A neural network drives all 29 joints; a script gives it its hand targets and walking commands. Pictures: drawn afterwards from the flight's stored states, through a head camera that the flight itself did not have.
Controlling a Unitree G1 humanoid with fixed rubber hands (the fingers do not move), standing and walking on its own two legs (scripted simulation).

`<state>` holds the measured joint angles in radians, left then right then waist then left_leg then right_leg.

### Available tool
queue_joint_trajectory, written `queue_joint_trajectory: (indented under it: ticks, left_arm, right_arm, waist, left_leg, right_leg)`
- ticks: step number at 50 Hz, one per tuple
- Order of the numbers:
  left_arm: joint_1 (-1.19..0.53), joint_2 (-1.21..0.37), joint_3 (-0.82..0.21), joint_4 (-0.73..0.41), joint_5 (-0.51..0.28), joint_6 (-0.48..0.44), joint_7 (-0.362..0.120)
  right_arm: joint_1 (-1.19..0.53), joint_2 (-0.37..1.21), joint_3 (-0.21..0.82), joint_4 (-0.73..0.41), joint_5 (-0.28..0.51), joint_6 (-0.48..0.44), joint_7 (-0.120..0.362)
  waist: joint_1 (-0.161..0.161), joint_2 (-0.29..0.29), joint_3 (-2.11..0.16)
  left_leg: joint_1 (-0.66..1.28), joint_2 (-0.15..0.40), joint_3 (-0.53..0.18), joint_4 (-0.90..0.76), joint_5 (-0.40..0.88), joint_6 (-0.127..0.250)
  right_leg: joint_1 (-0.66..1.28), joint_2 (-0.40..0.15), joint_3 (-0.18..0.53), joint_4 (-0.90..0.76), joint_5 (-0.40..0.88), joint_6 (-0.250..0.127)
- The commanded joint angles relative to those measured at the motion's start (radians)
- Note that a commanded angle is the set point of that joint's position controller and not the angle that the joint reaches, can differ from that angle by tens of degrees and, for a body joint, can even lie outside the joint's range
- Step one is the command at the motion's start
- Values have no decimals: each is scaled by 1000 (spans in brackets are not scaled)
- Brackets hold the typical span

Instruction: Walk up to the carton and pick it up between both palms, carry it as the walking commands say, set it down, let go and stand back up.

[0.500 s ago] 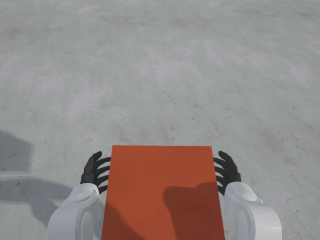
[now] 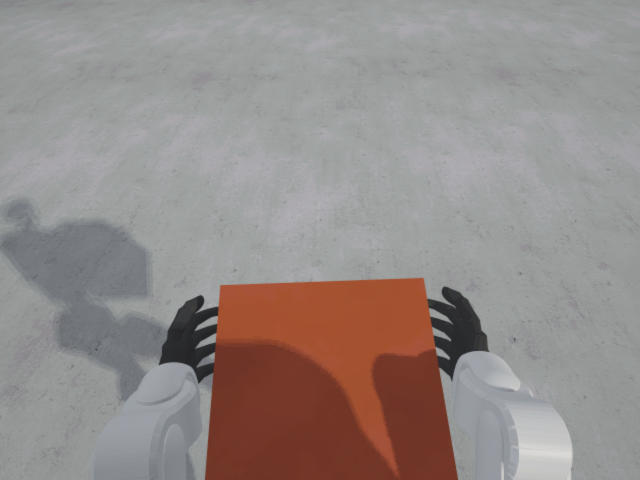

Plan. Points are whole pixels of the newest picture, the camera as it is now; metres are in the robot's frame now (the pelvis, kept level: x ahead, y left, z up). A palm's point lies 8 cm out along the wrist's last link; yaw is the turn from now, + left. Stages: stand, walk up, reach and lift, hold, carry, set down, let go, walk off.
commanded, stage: carry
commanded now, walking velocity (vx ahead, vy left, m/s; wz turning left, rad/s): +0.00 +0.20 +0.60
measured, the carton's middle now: (324, 395) +0.24 -0.01 +0.02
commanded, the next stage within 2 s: none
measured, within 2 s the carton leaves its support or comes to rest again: neither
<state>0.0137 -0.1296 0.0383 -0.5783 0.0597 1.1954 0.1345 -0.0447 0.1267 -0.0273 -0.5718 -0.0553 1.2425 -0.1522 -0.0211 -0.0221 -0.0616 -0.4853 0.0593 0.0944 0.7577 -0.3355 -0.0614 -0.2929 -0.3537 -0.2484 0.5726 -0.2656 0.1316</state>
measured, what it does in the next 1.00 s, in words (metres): walks backwards: left foot, then right foot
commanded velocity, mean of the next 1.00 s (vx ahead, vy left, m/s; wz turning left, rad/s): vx -0.26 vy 0.07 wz -0.42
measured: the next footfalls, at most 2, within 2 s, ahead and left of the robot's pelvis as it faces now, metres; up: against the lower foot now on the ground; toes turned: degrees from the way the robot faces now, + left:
left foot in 0.06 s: +0.09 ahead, +0.19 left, +0.00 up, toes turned +8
right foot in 0.40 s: +0.02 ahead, +0.07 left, +0.00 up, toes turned +4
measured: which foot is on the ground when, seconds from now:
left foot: up 0.00-0.04, down 0.06-0.42, up 0.44-0.64, down 0.66-1.00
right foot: down 0.00-0.04, up 0.06-0.38, down 0.40-0.66, up 0.68-0.98, down 1.00-1.00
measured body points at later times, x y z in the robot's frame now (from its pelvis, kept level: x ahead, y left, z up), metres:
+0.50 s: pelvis -0.04 +0.16 +0.00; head -0.04 +0.13 +0.45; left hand +0.16 +0.37 +0.10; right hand +0.23 +0.08 +0.08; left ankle -0.02 +0.23 -0.69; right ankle -0.02 +0.06 -0.73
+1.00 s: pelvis -0.23 +0.23 -0.02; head -0.22 +0.22 +0.43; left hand +0.05 +0.35 +0.08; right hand +0.00 +0.05 +0.07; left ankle -0.09 +0.36 -0.73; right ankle -0.27 +0.13 -0.74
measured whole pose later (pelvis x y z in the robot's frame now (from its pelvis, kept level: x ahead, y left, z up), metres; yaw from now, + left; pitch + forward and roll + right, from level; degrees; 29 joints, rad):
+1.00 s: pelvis -0.23 +0.23 -0.02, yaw -10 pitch +4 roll -1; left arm -0.04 -0.13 0.04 -0.59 0.04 1.22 0.15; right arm 0.00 0.13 -0.02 -0.60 -0.08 1.19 -0.14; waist 0.04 0.04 -0.04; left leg -0.55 0.26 0.30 0.63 -0.12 0.01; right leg -0.36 -0.03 -0.12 0.69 -0.42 0.03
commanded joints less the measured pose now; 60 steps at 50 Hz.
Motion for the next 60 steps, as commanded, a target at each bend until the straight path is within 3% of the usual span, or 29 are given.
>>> queue_joint_trajectory:
  ticks: [1, 2, 3, 4, 5, 8, 15, 19, 20, 21, 22, 24, 25, 30, 32, 33, 34, 35, 37, 38, 40, 46, 49, 50, 51, 52, 53, 55, 60]
  left_arm:
    - [-325, -719, -591, -87, -291, 8, -121]
    - [-331, -728, -608, -87, -290, 8, -122]
    - [-349, -721, -623, -80, -291, 11, -123]
    - [-368, -731, -651, -112, -308, 16, -125]
    - [-362, -778, -654, -82, -318, 12, -126]
    - [-441, -911, -733, -132, -386, -15, -144]
    - [-363, -877, -694, -98, -345, -46, -146]
    - [-308, -800, -640, -70, -326, -34, -139]
    - [-289, -777, -620, -60, -323, -31, -134]
    - [-286, -750, -601, -47, -315, -29, -132]
    - [-296, -749, -585, -22, -309, -29, -135]
    - [-370, -753, -630, -78, -347, -9, -148]
    - [-388, -748, -640, -88, -356, 3, -150]
    - [-339, -728, -630, -89, -351, 35, -137]
    - [-335, -726, -638, -94, -348, 39, -130]
    - [-341, -728, -650, -94, -345, 40, -126]
    - [-325, -734, -650, -88, -331, 43, -123]
    - [-338, -768, -670, -102, -334, 37, -123]
    - [-425, -826, -698, -139, -364, 16, -133]
    - [-445, -845, -699, -141, -371, 11, -138]
    - [-438, -865, -701, -139, -370, 2, -143]
    - [-366, -808, -687, -93, -345, 17, -138]
    - [-344, -797, -654, -61, -334, 35, -147]
    - [-342, -793, -640, -54, -331, 38, -151]
    - [-331, -790, -628, -47, -327, 34, -153]
    - [-329, -797, -615, -42, -308, 19, -154]
    - [-364, -820, -622, -86, -324, 15, -156]
    - [-390, -849, -616, -116, -317, 4, -159]
    - [-286, -820, -558, -96, -272, -14, -151]
  right_arm:
    - [-296, 779, 609, -26, 285, -11, 124]
    - [-274, 779, 600, -15, 280, -13, 124]
    - [-257, 777, 587, -1, 265, -14, 125]
    - [-254, 744, 568, -6, 249, -21, 126]
    - [-278, 774, 580, -36, 278, -26, 132]
    - [-292, 868, 582, -50, 290, -63, 156]
    - [-285, 836, 626, -79, 277, -103, 161]
    - [-297, 795, 641, -87, 278, -79, 147]
    - [-287, 788, 647, -83, 276, -68, 141]
    - [-279, 782, 651, -75, 272, -56, 138]
    - [-307, 762, 666, -103, 285, -48, 136]
    - [-310, 781, 640, -93, 267, -52, 126]
    - [-288, 783, 627, -73, 258, -48, 124]
    - [-257, 748, 594, -66, 263, -27, 101]
    - [-237, 756, 588, -64, 269, -23, 99]
    - [-240, 755, 580, -63, 267, -24, 101]
    - [-255, 734, 579, -63, 270, -23, 104]
    - [-271, 756, 579, -85, 286, -31, 117]
    - [-307, 812, 581, -98, 299, -46, 133]
    - [-317, 828, 580, -89, 301, -52, 139]
    - [-307, 851, 587, -87, 296, -65, 141]
    - [-230, 777, 592, -87, 252, -64, 124]
    - [-229, 769, 609, -91, 255, -46, 115]
    - [-232, 770, 611, -92, 259, -41, 114]
    - [-241, 776, 617, -98, 263, -37, 114]
    - [-327, 790, 659, -168, 298, -38, 127]
    - [-344, 832, 665, -151, 303, -39, 131]
    - [-391, 900, 704, -161, 327, -45, 142]
    - [-354, 909, 728, -153, 348, -56, 140]
  waist:
    - [19, -273, -208]
    - [8, -130, -258]
    - [-10, 78, -240]
    - [-16, 425, -227]
    - [-9, 340, -261]
    - [17, 237, -306]
    - [16, 162, -284]
    - [37, 139, -265]
    - [53, 78, -283]
    - [67, -100, -268]
    - [45, -436, -207]
    - [28, -131, -163]
    - [24, -77, -170]
    - [35, -226, -169]
    - [23, -178, -239]
    - [20, -42, -269]
    - [37, 282, -271]
    - [38, 423, -340]
    - [46, 217, -300]
    - [47, 192, -266]
    - [50, 217, -226]
    - [25, 281, -281]
    - [31, 244, -269]
    - [32, 137, -236]
    - [43, -40, -202]
    - [47, -350, -159]
    - [27, -216, -138]
    - [19, -82, -167]
    - [25, -122, -224]
  left_leg:
    - [102, -68, 93, -247, 65, 22]
    - [240, -75, 57, -311, 85, 37]
    - [356, 25, -92, -367, 211, 73]
    - [388, 281, -545, -377, 583, 203]
    - [400, 252, -454, -317, 706, 230]
    - [349, 148, -277, -296, 532, 206]
    - [245, 138, -415, -458, 293, 226]
    - [162, 45, -377, -563, 278, 84]
    - [121, 11, -314, -524, 264, 18]
    - [10, -70, -210, -347, 188, -84]
    - [3, -112, -161, 51, -77, -20]
    - [-83, -78, -163, 352, -110, 32]
    - [-70, -76, -138, 367, -87, 35]
    - [39, -83, 19, -75, -18, 6]
    - [243, -28, 36, -336, 225, 4]
    - [371, 114, -74, -379, 497, 38]
    - [481, 393, -302, -327, 1048, 137]
    - [424, 485, -316, -276, 1280, 246]
    - [276, 383, -127, -285, 1080, 215]
    - [229, 344, -61, -304, 895, 201]
    - [195, 298, 6, -326, 632, 175]
    - [313, 392, -32, -308, 582, 182]
    - [261, 390, 20, -278, 430, 117]
    - [180, 336, 51, -197, 273, 63]
    - [-6, 258, 78, -94, 54, -3]
    - [-190, 148, 70, 145, -194, -66]
    - [-209, 145, -47, 355, -187, -75]
    - [-202, 116, -120, 465, -64, -43]
    - [-164, 22, -108, 375, -58, -23]
  right_leg:
    - [146, -115, 46, -22, 393, -70]
    - [76, -64, 17, 134, 275, -42]
    - [-125, -2, 25, 322, -83, -19]
    - [-430, 182, 17, 528, -532, 39]
    - [-417, 194, 157, 643, -514, 9]
    - [-375, 191, 180, 720, -254, -32]
    - [-165, 273, 175, 345, -187, -78]
    - [130, 303, 137, -58, -154, -91]
    - [271, 259, 132, -206, -66, -102]
    - [358, 90, 312, -334, -80, -180]
    - [148, -172, 620, -315, 204, -298]
    - [81, -105, 420, -208, 645, -323]
    - [60, -32, 337, -149, 748, -309]
    - [85, 112, 298, -13, 899, -218]
    - [-23, 160, 290, 68, 678, -161]
    - [-159, 213, 265, 161, 312, -121]
    - [-392, 324, 183, 337, -313, -74]
    - [-376, 333, 177, 597, -512, -68]
    - [-295, 294, 218, 773, -325, -88]
    - [-281, 283, 205, 777, -238, -87]
    - [-245, 292, 174, 666, -173, -92]
    - [-182, 320, 129, 274, -239, -91]
    - [-86, 332, 112, -14, -135, -104]
    - [-40, 310, 176, -122, -67, -107]
    - [46, 206, 366, -207, 11, -146]
    - [-38, -19, 716, -260, 276, -269]
    - [-52, 10, 638, -221, 399, -270]
    - [-59, 101, 488, -180, 276, -226]
    - [58, 155, 557, -189, 277, -201]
